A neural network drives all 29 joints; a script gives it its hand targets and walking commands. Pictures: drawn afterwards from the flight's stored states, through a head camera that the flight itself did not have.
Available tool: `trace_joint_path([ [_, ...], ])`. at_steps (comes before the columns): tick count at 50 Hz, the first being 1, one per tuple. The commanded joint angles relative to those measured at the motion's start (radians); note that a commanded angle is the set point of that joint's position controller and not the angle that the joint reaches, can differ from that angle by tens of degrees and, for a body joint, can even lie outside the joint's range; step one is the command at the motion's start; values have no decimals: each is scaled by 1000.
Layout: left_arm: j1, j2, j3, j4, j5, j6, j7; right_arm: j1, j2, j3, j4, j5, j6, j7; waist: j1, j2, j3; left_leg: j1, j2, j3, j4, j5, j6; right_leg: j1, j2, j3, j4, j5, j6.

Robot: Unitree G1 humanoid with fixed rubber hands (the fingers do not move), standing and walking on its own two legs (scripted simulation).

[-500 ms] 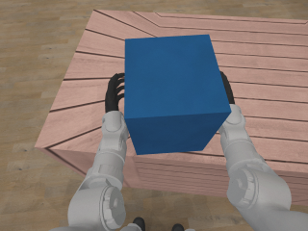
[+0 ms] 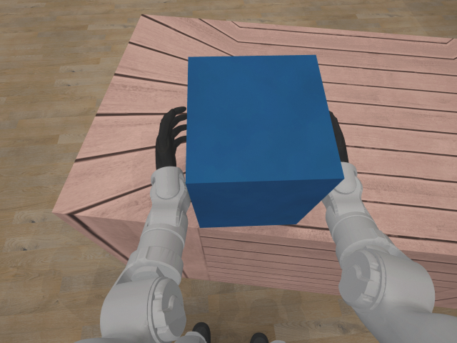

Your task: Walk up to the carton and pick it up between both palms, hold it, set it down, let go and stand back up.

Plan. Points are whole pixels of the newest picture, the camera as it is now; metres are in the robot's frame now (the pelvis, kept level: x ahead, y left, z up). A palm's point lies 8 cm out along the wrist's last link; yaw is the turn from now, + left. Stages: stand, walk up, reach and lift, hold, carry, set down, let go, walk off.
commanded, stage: reach and lift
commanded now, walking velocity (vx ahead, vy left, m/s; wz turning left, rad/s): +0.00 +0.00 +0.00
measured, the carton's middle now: (250, 153) +0.43 +0.00 +0.04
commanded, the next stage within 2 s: none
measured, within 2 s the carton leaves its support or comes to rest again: neither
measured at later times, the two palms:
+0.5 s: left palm (160, 161) +0.39 +0.15 +0.05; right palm (330, 149) +0.42 -0.14 +0.07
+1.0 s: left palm (141, 141) +0.38 +0.16 +0.12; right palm (337, 137) +0.40 -0.12 +0.12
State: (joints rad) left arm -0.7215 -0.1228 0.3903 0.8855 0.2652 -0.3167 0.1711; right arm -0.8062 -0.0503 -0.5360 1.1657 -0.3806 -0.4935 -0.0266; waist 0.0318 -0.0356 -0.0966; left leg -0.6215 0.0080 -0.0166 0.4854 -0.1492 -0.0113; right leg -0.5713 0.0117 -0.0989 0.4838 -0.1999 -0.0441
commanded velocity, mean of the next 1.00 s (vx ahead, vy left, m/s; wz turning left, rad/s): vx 0.00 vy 0.00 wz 0.00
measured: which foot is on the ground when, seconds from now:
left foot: down 0.00-1.00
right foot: down 0.00-1.00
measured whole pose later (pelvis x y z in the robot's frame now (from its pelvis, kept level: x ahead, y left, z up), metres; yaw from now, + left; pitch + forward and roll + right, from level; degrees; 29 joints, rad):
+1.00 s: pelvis -0.02 +0.00 +0.00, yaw +0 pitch +14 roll -1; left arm -0.74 0.02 0.21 0.79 0.00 0.15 0.19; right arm -0.80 -0.07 -0.12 0.98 -0.01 0.01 -0.14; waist 0.03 -0.01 -0.27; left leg -0.60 0.01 -0.02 0.49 -0.13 -0.01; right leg -0.55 0.01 -0.10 0.48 -0.17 -0.04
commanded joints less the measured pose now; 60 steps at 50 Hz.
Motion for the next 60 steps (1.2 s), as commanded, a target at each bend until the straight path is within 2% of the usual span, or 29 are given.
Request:
trace_joint_path([
  [1, -615, -524, -337, -16, 38, -50, -90, -671, 429, 318, -61, -71, -158, 138, 67, -3, -1028, 366, 50, 120, -28, 384, -17, 285, 53, -26, -55, 460, 21],
  [5, -600, -545, -380, -25, 19, -47, -93, -650, 443, 362, -45, -48, -162, 130, 50, 9, -1060, 376, 47, 114, -15, 425, -22, 304, 55, -25, -41, 532, 25],
  [9, -618, -558, -412, -34, -2, -44, -98, -656, 455, 386, -60, -31, -164, 123, 38, 10, -1063, 389, 49, 101, -6, 430, -23, 299, 55, -21, -39, 530, 26],
  [12, -631, -550, -435, -37, -20, -40, -109, -645, 479, 415, -72, -19, -156, 109, 22, -2, -1073, 382, 42, 100, -2, 424, -22, 325, 49, -14, -35, 559, 36],
  [13, -622, -543, -445, -36, -26, -37, -116, -627, 495, 429, -87, -16, -150, 100, 8, -10, -1071, 379, 38, 96, 1, 422, -20, 344, 44, -7, -36, 581, 42],
  [14, -638, -552, -456, -51, -29, -36, -114, -635, 498, 434, -79, -13, -149, 99, 10, 9, -1079, 379, 37, 96, -4, 425, -26, 342, 45, -10, -29, 574, 41],
  [15, -632, -547, -465, -62, -33, -29, -118, -625, 507, 448, -94, -6, -138, 95, 9, 5, -1065, 386, 35, 96, -3, 423, -24, 347, 43, -7, -34, 572, 41],
  [21, -672, -552, -520, -106, -74, 14, -131, -628, 539, 490, -150, 35, -76, 73, -27, 11, -1053, 432, 32, 83, -3, 416, -31, 369, 41, 5, -49, 542, 50],
  [24, -696, -562, -549, -140, -94, 35, -129, -651, 553, 514, -181, 68, -43, 67, -24, 40, -1054, 475, 34, 76, 1, 432, -44, 365, 46, 5, -61, 503, 47],
  [29, -746, -578, -602, -191, -131, 92, -125, -685, 568, 543, -235, 114, 38, 58, -43, 56, -1025, 541, 34, 68, -6, 422, -58, 331, 52, 8, -97, 406, 50],
  [31, -768, -577, -619, -225, -145, 119, -121, -701, 581, 569, -273, 143, 77, 56, -36, 55, -1028, 555, 33, 63, -10, 413, -61, 333, 55, 8, -102, 388, 51],
  [34, -837, -573, -664, -300, -195, 164, -120, -754, 611, 614, -344, 208, 142, 53, -34, 59, -1036, 588, 31, 55, -7, 397, -64, 322, 56, 17, -108, 349, 57],
  [38, -937, -569, -724, -401, -269, 212, -120, -809, 674, 708, -498, 306, 231, 45, -28, 28, -1071, 572, 14, 41, -3, 349, -55, 361, 51, 35, -94, 343, 76],
  [40, -963, -553, -730, -434, -291, 245, -124, -791, 701, 734, -537, 336, 293, 37, -31, 11, -1049, 556, 3, 37, -15, 290, -45, 390, 44, 46, -99, 319, 82],
  [41, -996, -557, -745, -458, -304, 261, -122, -798, 703, 731, -545, 349, 318, 35, -43, 21, -1049, 559, 1, 29, -22, 274, -47, 393, 47, 49, -103, 306, 82],
  [43, -1007, -558, -764, -497, -325, 303, -121, -791, 707, 742, -570, 381, 368, 32, -47, 26, -1037, 585, 0, 18, -29, 264, -46, 387, 52, 54, -112, 287, 79],
  [45, -1025, -543, -756, -510, -328, 348, -126, -791, 701, 727, -570, 393, 418, 27, -56, 21, -981, 585, -5, 14, -46, 226, -37, 403, 48, 58, -124, 268, 77],
  [48, -1027, -549, -715, -462, -315, 421, -138, -857, 676, 693, -570, 417, 473, 22, -51, 12, -879, 597, -7, -1, -72, 163, -31, 410, 42, 61, -147, 195, 74],
  [50, -1047, -556, -708, -471, -323, 460, -145, -909, 683, 688, -600, 449, 499, 18, -46, 24, -857, 607, -8, -3, -79, 162, -30, 417, 40, 66, -151, 186, 72],
  [51, -1044, -550, -688, -455, -322, 476, -150, -929, 693, 689, -609, 459, 514, 13, -42, 9, -842, 601, -13, 0, -79, 153, -23, 426, 35, 70, -155, 184, 74],
  [52, -1028, -557, -687, -445, -322, 498, -156, -936, 688, 684, -619, 471, 529, 8, -50, 22, -826, 607, -15, -4, -82, 157, -24, 436, 34, 73, -156, 194, 73],
  [53, -1020, -556, -679, -439, -325, 512, -162, -971, 700, 695, -658, 488, 538, 2, -42, 18, -833, 602, -20, -1, -79, 168, -18, 458, 31, 78, -155, 214, 76],
  [57, -1032, -543, -625, -423, -321, 568, -182, -1044, 715, 689, -695, 519, 597, -19, -44, 11, -760, 578, -34, -1, -99, 156, -6, 510, 23, 90, -161, 212, 82],
  [58, -1037, -538, -614, -429, -325, 579, -187, -1048, 720, 690, -700, 525, 614, -24, -50, 8, -746, 579, -35, -2, -102, 157, -1, 514, 20, 93, -164, 214, 83],
  [59, -1046, -540, -619, -446, -326, 591, -188, -1033, 701, 666, -678, 525, 630, -26, -70, 30, -718, 585, -32, -6, -111, 148, -10, 515, 21, 91, -163, 206, 79],
  [60, -1064, -538, -611, -438, -332, 600, -195, -1047, 701, 654, -679, 528, 641, -31, -83, 23, -710, 589, -33, -6, -114, 128, -8, 511, 18, 95, -170, 190, 79],
])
